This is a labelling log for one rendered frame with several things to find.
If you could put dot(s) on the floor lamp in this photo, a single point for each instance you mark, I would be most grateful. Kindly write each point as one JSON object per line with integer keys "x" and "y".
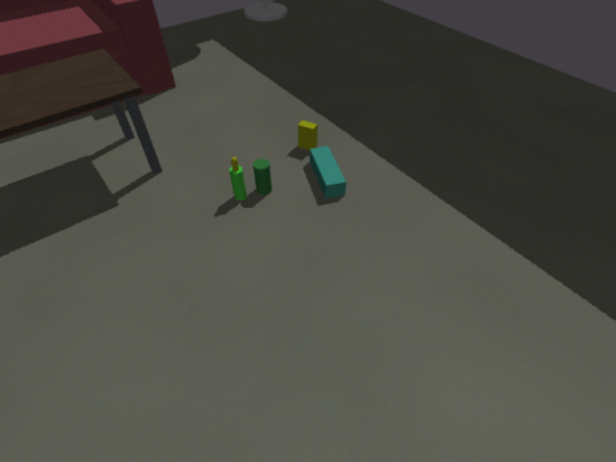
{"x": 265, "y": 11}

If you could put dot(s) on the sofa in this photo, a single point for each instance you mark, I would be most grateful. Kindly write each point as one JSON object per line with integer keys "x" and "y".
{"x": 34, "y": 32}

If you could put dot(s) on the coffee table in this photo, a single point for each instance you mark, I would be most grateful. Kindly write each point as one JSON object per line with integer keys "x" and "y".
{"x": 41, "y": 94}

